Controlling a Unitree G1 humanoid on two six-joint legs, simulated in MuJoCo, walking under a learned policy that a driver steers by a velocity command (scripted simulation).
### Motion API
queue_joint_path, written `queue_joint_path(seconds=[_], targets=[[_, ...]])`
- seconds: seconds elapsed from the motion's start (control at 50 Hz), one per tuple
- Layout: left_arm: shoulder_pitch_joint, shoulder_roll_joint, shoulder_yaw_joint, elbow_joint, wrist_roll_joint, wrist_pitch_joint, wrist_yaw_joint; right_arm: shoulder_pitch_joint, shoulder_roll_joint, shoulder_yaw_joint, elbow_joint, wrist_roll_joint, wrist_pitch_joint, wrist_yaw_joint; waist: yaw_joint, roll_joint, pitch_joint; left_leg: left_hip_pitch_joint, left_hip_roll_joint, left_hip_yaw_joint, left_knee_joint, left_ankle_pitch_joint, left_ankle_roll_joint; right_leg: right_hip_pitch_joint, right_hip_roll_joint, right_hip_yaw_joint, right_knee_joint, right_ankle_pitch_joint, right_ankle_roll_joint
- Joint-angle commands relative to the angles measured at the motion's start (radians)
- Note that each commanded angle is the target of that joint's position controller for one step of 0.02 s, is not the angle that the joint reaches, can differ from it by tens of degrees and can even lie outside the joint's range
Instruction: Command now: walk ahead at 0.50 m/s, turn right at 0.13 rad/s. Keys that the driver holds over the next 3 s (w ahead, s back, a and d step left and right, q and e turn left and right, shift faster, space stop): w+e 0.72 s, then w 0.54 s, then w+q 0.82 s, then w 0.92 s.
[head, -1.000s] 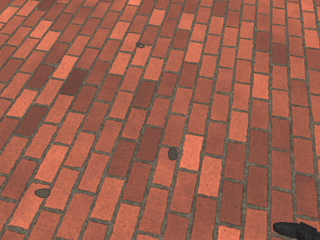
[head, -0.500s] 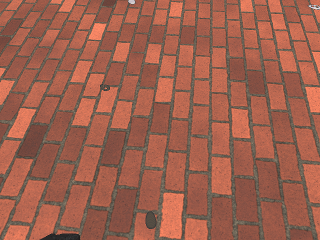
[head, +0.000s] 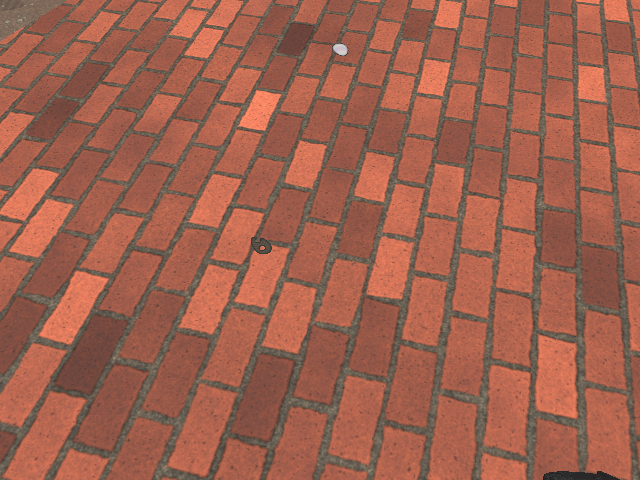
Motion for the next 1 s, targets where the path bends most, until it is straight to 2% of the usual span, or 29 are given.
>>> queue_joint_path(seconds=[0.02,0.04,0.06,0.08,0.1,0.12,0.14,0.18,0.24,0.3,0.36,0.42,0.46,0.52,0.54,0.56,0.58,0.6,0.62,0.64,0.66,0.68,0.7,0.72,0.76,0.82,0.88,0.94,1.0], targets=[[-0.034,0.142,0.021,-0.05,0.003,0.007,0.006,0.25,-0.201,-0.076,0.019,-0.004,-0.02,-0.009,-0.193,-0.095,-0.141,0.411,-0.017,0.004,-0.002,-0.034,0.065,-0.13,-0.205,0.079,0.342,0.747,-0.114],[0.03,0.067,-0.003,-0.077,0.018,-0.002,0.002,0.403,-0.292,-0.099,0.045,-0.026,-0.019,-0.019,-0.2,0.06,-0.305,0.802,0.228,-0.306,0.017,-0.085,0.164,-0.464,-0.093,0.024,0.712,0.424,-0.056],[0.1,-0.006,-0.026,-0.066,0.009,-0.022,-0.002,0.438,-0.285,-0.092,0.056,-0.018,-0.012,-0.015,-0.176,0.252,-0.419,0.965,0.37,-0.682,-0.136,-0.252,0.248,-0.712,0.032,0.113,0.955,-0.222,-0.027],[0.012,0.112,0.007,-0.072,-0.023,-0.035,-0.003,0.405,-0.201,-0.069,0.052,-0.01,-0.014,-0.017,-0.197,0.158,-0.314,0.882,0.335,-0.626,-0.18,-0.347,0.199,-0.808,-0.023,0.204,1.057,-0.208,-0.042],[-0.063,0.141,0.016,-0.099,-0.038,-0.041,-0.001,0.319,-0.167,-0.058,0.037,-0.008,-0.017,-0.022,-0.177,0.12,-0.18,0.736,0.314,-0.477,-0.206,-0.31,0.157,-0.849,-0.073,0.175,1.055,-0.111,-0.055],[-0.099,0.135,0.019,-0.104,-0.028,-0.038,0.007,0.244,-0.134,-0.048,0.027,-0.015,-0.021,-0.021,-0.145,0.057,-0.113,0.595,0.279,-0.375,-0.244,-0.253,0.134,-0.808,-0.119,0.16,1.012,-0.018,-0.056],[-0.093,0.119,0.026,-0.101,-0.02,-0.027,0.011,0.198,-0.106,-0.041,0.025,-0.023,-0.027,-0.02,-0.111,0.064,-0.065,0.49,0.248,-0.285,-0.284,-0.197,0.119,-0.755,-0.149,0.166,0.964,0.045,-0.054],[-0.051,0.069,0.026,-0.091,-0.021,0.002,0.008,0.168,-0.08,-0.038,0.036,-0.034,-0.033,-0.018,-0.07,0.085,-0.039,0.391,0.212,-0.168,-0.34,-0.136,0.11,-0.676,-0.175,0.169,0.928,0.101,-0.053],[-0.095,0.052,0.029,-0.118,-0.015,0.025,0.009,0.185,-0.113,-0.049,0.055,-0.036,-0.039,-0.032,-0.059,0.047,0.007,0.368,0.206,-0.049,-0.377,-0.017,0.12,-0.742,-0.181,0.174,0.864,0.197,-0.038],[-0.162,0.048,0.03,-0.149,-0.006,0.022,-0.001,0.21,-0.131,-0.054,0.065,-0.038,-0.034,-0.048,-0.071,0.025,0.028,0.406,0.195,0.04,-0.387,0.052,0.112,-0.795,-0.169,0.171,0.712,0.342,-0.024],[-0.263,0.03,0.018,-0.187,-0.001,0.016,-0.022,0.231,-0.15,-0.057,0.065,-0.031,-0.026,-0.06,-0.102,0.008,0.054,0.432,0.184,0.122,-0.399,0.076,0.096,-0.77,-0.155,0.096,0.545,0.442,-0.027],[-0.363,0.017,0.006,-0.238,0.0,0.016,-0.041,0.298,-0.167,-0.064,0.082,-0.02,-0.008,-0.066,-0.141,-0.011,0.087,0.546,0.216,0.16,-0.371,0.128,0.094,-0.814,-0.144,0.053,0.449,0.426,-0.043],[-0.402,0.019,0.004,-0.271,-0.003,0.017,-0.056,0.323,-0.177,-0.069,0.088,-0.012,0.01,-0.066,-0.145,-0.005,0.096,0.628,0.24,0.181,-0.323,0.214,0.088,-0.834,-0.129,0.022,0.412,0.362,-0.06],[-0.36,0.062,0.024,-0.298,-0.006,0.023,-0.071,0.292,-0.216,-0.081,0.069,-0.001,0.032,-0.072,-0.086,0.048,0.031,0.679,0.249,0.222,-0.158,0.648,0.06,-0.688,-0.048,-0.057,0.398,0.22,-0.11],[-0.283,0.093,0.04,-0.289,-0.01,0.025,-0.071,0.278,-0.23,-0.085,0.062,0.001,0.04,-0.075,-0.036,0.067,-0.017,0.673,0.244,0.23,-0.036,0.779,0.049,-0.582,-0.008,-0.078,0.401,0.172,-0.134],[-0.147,0.14,0.066,-0.26,-0.014,0.026,-0.065,0.254,-0.237,-0.085,0.054,0.005,0.046,-0.076,0.043,0.061,-0.087,0.618,0.217,0.245,0.148,0.788,0.025,-0.391,0.032,-0.083,0.342,0.206,-0.168],[0.017,0.215,0.103,-0.219,-0.012,0.032,-0.045,0.249,-0.226,-0.079,0.039,-0.002,0.041,-0.077,0.118,-0.004,-0.173,0.413,0.176,0.247,0.427,0.551,-0.021,-0.093,-0.004,0.036,0.284,0.233,-0.215],[0.017,0.316,0.118,-0.21,-0.016,0.033,-0.03,0.319,-0.062,-0.035,-0.01,-0.043,0.016,-0.062,0.004,-0.273,-0.22,-0.04,-0.02,0.197,0.782,-0.42,-0.082,0.222,-0.253,0.544,0.234,0.168,-0.364],[0.046,0.283,0.099,-0.246,0.002,0.016,-0.035,0.271,-0.097,-0.029,-0.045,-0.002,-0.035,-0.045,0.03,-0.218,-0.38,-0.207,-0.108,-0.064,0.955,-0.601,-0.079,0.345,-0.374,0.93,0.061,0.043,-0.476],[0.022,0.21,0.079,-0.241,0.01,0.003,-0.036,0.161,-0.148,-0.043,-0.073,0.036,-0.065,-0.033,0.059,-0.146,-0.266,-0.31,-0.044,-0.114,0.941,-0.508,-0.048,0.296,-0.344,0.796,0.033,0.1,-0.41],[-0.039,0.167,0.068,-0.249,0.003,-0.007,-0.035,0.143,-0.147,-0.039,-0.076,0.032,-0.078,-0.032,0.021,-0.08,-0.172,-0.292,0.005,-0.11,0.851,-0.418,-0.027,0.155,-0.298,0.647,0.042,0.179,-0.366],[-0.12,0.136,0.058,-0.267,0.002,-0.011,-0.036,0.147,-0.15,-0.045,-0.06,0.006,-0.078,-0.04,-0.029,-0.019,-0.113,-0.216,0.04,-0.107,0.755,-0.367,-0.03,-0.002,-0.256,0.546,0.036,0.278,-0.332],[-0.167,0.108,0.047,-0.285,0.008,-0.014,-0.033,0.165,-0.168,-0.057,-0.053,-0.008,-0.065,-0.042,-0.063,-0.022,-0.091,-0.137,0.062,-0.112,0.694,-0.336,-0.038,-0.106,-0.227,0.481,0.018,0.371,-0.317],[-0.181,0.109,0.043,-0.294,0.013,-0.014,-0.029,0.18,-0.168,-0.061,-0.055,-0.013,-0.049,-0.04,-0.086,-0.029,-0.081,-0.089,0.068,-0.111,0.655,-0.321,-0.051,-0.17,-0.214,0.457,-0.002,0.408,-0.315],[-0.167,0.127,0.045,-0.291,0.009,-0.017,-0.017,0.184,-0.137,-0.056,-0.058,-0.023,-0.025,-0.041,-0.098,-0.03,-0.059,-0.068,0.075,-0.08,0.558,-0.282,-0.083,-0.247,-0.205,0.384,-0.025,0.5,-0.315],[-0.116,0.15,0.048,-0.271,0.008,-0.017,0.002,0.083,-0.098,-0.039,-0.088,-0.032,-0.015,-0.042,-0.063,-0.058,-0.024,-0.065,0.061,-0.049,0.343,-0.078,-0.11,-0.302,-0.153,0.278,-0.047,0.528,-0.276],[-0.07,0.148,0.045,-0.251,0.005,-0.013,0.004,-0.014,-0.08,-0.027,-0.109,-0.022,-0.021,-0.03,-0.011,-0.089,-0.006,0.003,0.02,-0.025,0.133,0.136,-0.1,-0.318,-0.116,0.223,-0.047,0.419,-0.225],[-0.023,0.15,0.043,-0.222,0.003,-0.014,-0.002,-0.081,-0.098,-0.027,-0.134,-0.009,-0.027,-0.02,0.02,-0.105,0.024,-0.019,0.008,-0.034,0.052,0.161,-0.079,-0.242,-0.161,0.266,-0.031,0.344,-0.219],[0.013,0.154,0.044,-0.2,0.003,-0.003,0.004,-0.108,-0.122,-0.03,-0.156,-0.01,-0.039,-0.005,0.019,-0.112,0.034,-0.082,-0.002,-0.038,-0.001,0.049,-0.039,-0.095,-0.223,0.314,0.038,0.421,-0.211]])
